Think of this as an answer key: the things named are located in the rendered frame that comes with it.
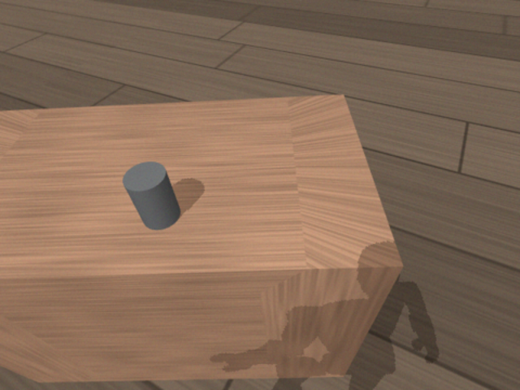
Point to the can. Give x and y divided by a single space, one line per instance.
150 189

